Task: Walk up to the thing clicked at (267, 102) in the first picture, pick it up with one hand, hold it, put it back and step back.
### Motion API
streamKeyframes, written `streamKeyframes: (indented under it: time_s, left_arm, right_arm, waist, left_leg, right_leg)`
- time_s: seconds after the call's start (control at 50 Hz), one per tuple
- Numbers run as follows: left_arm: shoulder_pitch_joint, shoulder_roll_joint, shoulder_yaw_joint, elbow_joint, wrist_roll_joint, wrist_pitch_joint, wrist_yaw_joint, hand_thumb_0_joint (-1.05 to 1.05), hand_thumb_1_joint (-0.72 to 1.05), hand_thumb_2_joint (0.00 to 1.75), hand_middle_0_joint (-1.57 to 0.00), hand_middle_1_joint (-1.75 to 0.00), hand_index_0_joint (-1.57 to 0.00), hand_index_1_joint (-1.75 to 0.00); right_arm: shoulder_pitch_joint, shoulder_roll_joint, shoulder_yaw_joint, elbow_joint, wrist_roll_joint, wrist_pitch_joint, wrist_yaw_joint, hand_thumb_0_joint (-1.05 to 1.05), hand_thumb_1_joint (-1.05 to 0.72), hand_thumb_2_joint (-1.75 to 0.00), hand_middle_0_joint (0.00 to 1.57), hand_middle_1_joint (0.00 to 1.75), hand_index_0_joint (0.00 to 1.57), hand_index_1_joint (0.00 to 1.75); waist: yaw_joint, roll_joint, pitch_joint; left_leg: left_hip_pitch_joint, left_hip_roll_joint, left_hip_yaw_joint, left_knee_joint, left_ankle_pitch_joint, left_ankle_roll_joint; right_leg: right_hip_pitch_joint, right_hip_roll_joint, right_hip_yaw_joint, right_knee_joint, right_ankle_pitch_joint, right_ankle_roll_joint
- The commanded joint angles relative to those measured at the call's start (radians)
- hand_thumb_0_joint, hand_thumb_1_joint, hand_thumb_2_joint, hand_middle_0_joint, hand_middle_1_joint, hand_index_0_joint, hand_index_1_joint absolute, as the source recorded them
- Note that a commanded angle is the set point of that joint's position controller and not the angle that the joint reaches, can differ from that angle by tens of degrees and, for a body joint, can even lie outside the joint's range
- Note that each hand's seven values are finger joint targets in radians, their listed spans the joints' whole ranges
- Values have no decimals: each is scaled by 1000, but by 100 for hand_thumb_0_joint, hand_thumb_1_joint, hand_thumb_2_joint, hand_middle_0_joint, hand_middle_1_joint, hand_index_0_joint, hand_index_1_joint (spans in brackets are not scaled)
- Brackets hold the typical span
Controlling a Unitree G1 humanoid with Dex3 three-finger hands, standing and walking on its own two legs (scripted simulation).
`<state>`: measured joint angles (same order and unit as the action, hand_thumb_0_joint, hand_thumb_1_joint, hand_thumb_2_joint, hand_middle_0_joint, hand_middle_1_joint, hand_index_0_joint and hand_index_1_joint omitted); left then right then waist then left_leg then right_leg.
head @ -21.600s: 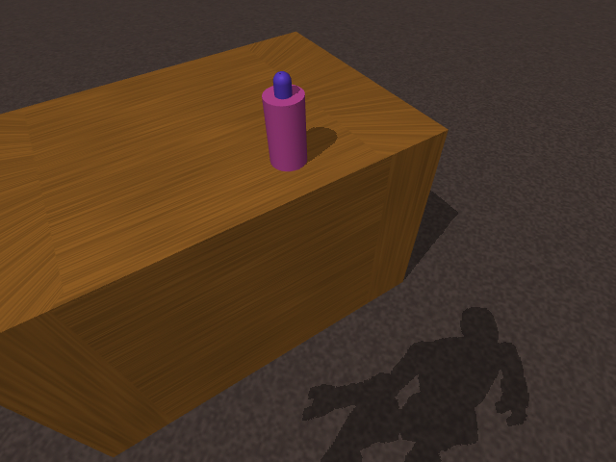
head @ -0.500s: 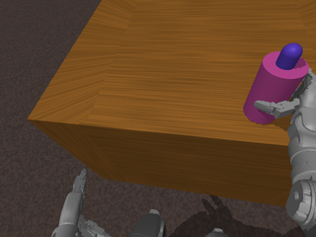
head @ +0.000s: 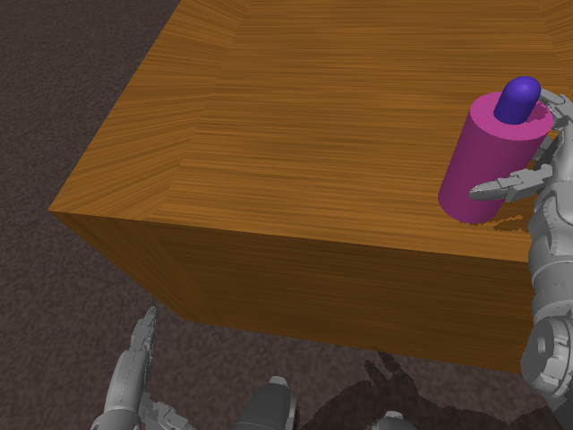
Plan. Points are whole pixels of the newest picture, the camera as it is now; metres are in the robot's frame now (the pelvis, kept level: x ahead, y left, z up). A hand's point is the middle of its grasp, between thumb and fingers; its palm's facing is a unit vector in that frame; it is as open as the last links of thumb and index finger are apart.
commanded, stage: withdraw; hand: right
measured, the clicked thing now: (492, 151) +0.48 -0.17 +0.10
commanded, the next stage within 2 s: rise in 0.36 s
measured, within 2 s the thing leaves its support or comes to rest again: neither
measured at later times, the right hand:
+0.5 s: hand out of the picture +0.49 -0.27 +0.20, palm faces +0.22 +0.97 -0.04, open 17.7 cm
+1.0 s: hand out of the picture +0.40 -0.36 +0.17, palm faces +0.47 +0.80 -0.37, open 17.7 cm
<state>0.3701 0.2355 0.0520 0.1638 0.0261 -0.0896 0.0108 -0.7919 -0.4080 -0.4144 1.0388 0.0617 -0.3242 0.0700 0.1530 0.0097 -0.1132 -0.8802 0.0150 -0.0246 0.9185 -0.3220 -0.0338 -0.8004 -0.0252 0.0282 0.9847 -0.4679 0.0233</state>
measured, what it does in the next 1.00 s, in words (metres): stands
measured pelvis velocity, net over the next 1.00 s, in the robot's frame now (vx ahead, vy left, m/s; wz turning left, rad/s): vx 0.05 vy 0.00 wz -0.02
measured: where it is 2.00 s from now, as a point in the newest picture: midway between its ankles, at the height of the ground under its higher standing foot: outside the picture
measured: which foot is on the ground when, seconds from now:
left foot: down 0.00-1.00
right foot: down 0.00-1.00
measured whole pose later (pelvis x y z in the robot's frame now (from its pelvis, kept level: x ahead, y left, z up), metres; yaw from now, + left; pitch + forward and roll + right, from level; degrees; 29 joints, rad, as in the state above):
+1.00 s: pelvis +0.05 +0.00 +0.04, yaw -1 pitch +8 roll +1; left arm 0.33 0.29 0.09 0.33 -0.06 -0.03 0.02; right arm -0.39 -0.60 -0.41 0.74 0.01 -0.05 0.01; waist 0.01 -0.05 -0.15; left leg -0.51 0.03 0.00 0.65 -0.29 -0.03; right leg -0.42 -0.02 0.04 0.68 -0.41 0.02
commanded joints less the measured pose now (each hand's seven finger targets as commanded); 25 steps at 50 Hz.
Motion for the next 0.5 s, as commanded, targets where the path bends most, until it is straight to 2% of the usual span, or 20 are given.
streamKeyframes:
  time_s: [0.0,0.02,0.04,0.06,0.08,0.12,0.14,0.16,0.2,0.24,0.26,0.28,0.3,0.32,0.34,0.36,0.38,0.42,0.46,0.48]
  left_arm:
    - [53,142,86,-120,2,-55,18,0,-56,6,-4,-4,-4,-5]
    - [36,109,55,-121,-3,-56,15,0,-52,3,-5,-5,-5,-5]
    - [-5,151,90,-177,-7,-60,19,0,-52,3,-5,-5,-5,-4]
    - [-56,138,62,-227,-4,-60,19,0,-52,3,-5,-5,-5,-4]
    - [-7,140,70,-204,-2,-53,20,0,-52,3,-5,-5,-6,-4]
    - [49,114,50,-127,-5,-43,19,0,-51,3,-5,-5,-5,-4]
    - [27,106,38,-145,-9,-43,20,0,-51,3,-5,-5,-6,-4]
    - [37,150,76,-157,-12,-44,25,0,-51,3,-5,-5,-6,-4]
    - [36,190,104,-175,-13,-39,35,0,-52,3,-5,-5,-5,-4]
    - [67,189,94,-103,-19,-26,40,0,-52,4,-5,-4,-5,-4]
    - [12,151,59,-141,-26,-29,40,0,-53,4,-5,-4,-4,-4]
    - [-37,148,49,-157,-31,-33,46,0,-53,4,-5,-4,-4,-4]
    - [-58,176,66,-139,-33,-32,51,0,-54,5,-4,-4,-4,-4]
    - [-32,171,57,-75,-37,-27,53,0,-54,5,-4,-4,-4,-4]
    - [-34,159,42,-27,-41,-24,52,0,-54,4,-4,-4,-4,-4]
    - [-86,161,40,-30,-43,-29,52,0,-54,4,-4,-4,-4,-4]
    - [-116,146,26,-33,-46,-34,52,0,-54,4,-5,-4,-4,-4]
    - [-140,142,13,5,-48,-39,54,0,-54,3,-5,-4,-5,-4]
    - [-155,121,-25,-4,-53,-49,53,0,-57,7,-6,-4,-4,-5]
    - [-142,122,-21,-68,-57,-40,45,0,-54,5,-5,-4,-4,-5]
  right_arm:
    - [-433,-176,19,-165,3,-56,-7,0,61,-1,23,12,23,12]
    - [-426,-173,12,-149,4,-60,-7,0,61,-9,15,15,16,15]
    - [-436,-217,-15,-172,3,-63,-8,0,61,-9,11,12,12,12]
    - [-513,-266,-13,-267,-5,-73,-9,0,61,-8,8,11,9,10]
    - [-537,-300,-26,-293,-11,-73,-9,0,61,-6,7,8,7,8]
    - [-502,-300,-27,-246,-10,-61,-9,0,60,-5,7,7,7,7]
    - [-544,-330,-33,-310,-4,-66,-11,0,59,-5,6,7,7,7]
    - [-526,-378,-71,-301,1,-58,-12,0,61,-4,5,6,6,6]
    - [-563,-451,-93,-389,5,-43,-7,0,60,-4,6,6,6,6]
    - [-500,-433,-82,-344,9,-2,5,0,59,-2,6,5,6,5]
    - [-563,-431,-70,-438,14,2,12,0,59,-2,6,5,6,5]
    - [-565,-439,-77,-423,19,15,18,0,61,-2,6,5,6,5]
    - [-484,-412,-78,-325,22,43,27,0,61,-2,6,5,6,5]
    - [-438,-383,-59,-261,29,66,42,0,60,-2,6,5,6,5]
    - [-419,-398,-61,-220,30,81,55,0,61,-2,6,5,6,5]
    - [-392,-356,-34,-154,35,94,74,0,61,-2,6,5,6,5]
    - [-384,-349,-22,-153,35,107,91,0,60,-2,6,5,6,5]
    - [-459,-411,-35,-192,39,121,121,0,60,-3,6,5,6,5]
    - [-413,-379,-19,-104,54,147,159,0,58,-1,7,4,8,4]
    - [-369,-565,-39,-70,-61,156,100,0,59,-4,6,6,6,6]
  waist:
    - [19,-75,-379]
    - [17,-65,-370]
    - [25,-55,-417]
    - [6,-85,-460]
    - [5,-102,-497]
    - [-9,-109,-415]
    - [-13,-133,-444]
    - [-12,-139,-491]
    - [-19,-191,-573]
    - [-33,-178,-511]
    - [-44,-203,-564]
    - [-43,-194,-585]
    - [-57,-164,-539]
    - [-47,-109,-459]
    - [-53,-116,-393]
    - [-40,-97,-348]
    - [-52,-71,-321]
    - [-59,-80,-321]
    - [-53,-43,-292]
    - [-114,1,-307]
  left_leg:
    - [282,-29,35,-90,178,40]
    - [280,-30,36,-91,172,37]
    - [276,-32,42,-87,174,39]
    - [313,-26,29,-96,158,36]
    - [335,-24,22,-97,163,37]
    - [319,-25,24,-109,123,39]
    - [343,-23,23,-115,119,38]
    - [360,-25,29,-113,151,39]
    - [397,-27,37,-114,221,41]
    - [400,-32,47,-131,234,46]
    - [430,-27,42,-135,253,48]
    - [453,-28,48,-134,282,50]
    - [462,-30,55,-145,269,52]
    - [444,-33,59,-161,256,50]
    - [428,-31,58,-171,237,51]
    - [413,-30,60,-183,217,49]
    - [414,-27,58,-201,185,43]
    - [428,-22,49,-216,158,39]
    - [421,-27,57,-226,155,35]
    - [494,-18,50,-258,145,34]
  right_leg:
    - [142,29,-24,-134,225,-27]
    - [131,28,-22,-133,223,-28]
    - [152,20,-12,-136,238,-28]
    - [154,24,-24,-136,204,-30]
    - [161,28,-29,-133,201,-31]
    - [136,31,-31,-149,159,-30]
    - [157,32,-31,-155,153,-28]
    - [188,31,-27,-159,191,-25]
    - [273,32,-29,-160,278,-18]
    - [280,34,-21,-176,326,-16]
    - [313,33,-25,-180,350,-15]
    - [330,29,-20,-185,396,-10]
    - [313,30,-17,-197,386,-10]
    - [288,27,-14,-211,366,-13]
    - [260,26,-13,-225,352,-12]
    - [241,20,-8,-239,329,-16]
    - [228,20,-11,-252,279,-25]
    - [229,20,-16,-270,241,-28]
    - [249,17,-10,-285,246,-28]
    - [239,29,-34,-314,254,-26]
